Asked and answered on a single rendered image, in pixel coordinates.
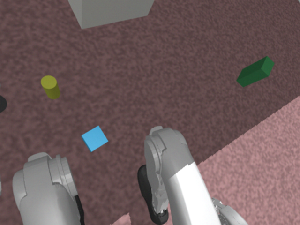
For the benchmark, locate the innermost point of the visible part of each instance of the right robot foot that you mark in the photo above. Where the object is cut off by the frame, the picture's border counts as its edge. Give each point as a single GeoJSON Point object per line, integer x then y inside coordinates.
{"type": "Point", "coordinates": [145, 189]}

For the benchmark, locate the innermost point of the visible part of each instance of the left robot foot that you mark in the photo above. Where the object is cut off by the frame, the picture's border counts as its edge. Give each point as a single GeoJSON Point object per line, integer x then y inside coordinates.
{"type": "Point", "coordinates": [80, 208]}

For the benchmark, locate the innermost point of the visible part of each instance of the right robot hand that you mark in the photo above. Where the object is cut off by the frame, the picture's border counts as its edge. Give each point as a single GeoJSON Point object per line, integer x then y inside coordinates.
{"type": "Point", "coordinates": [228, 216]}

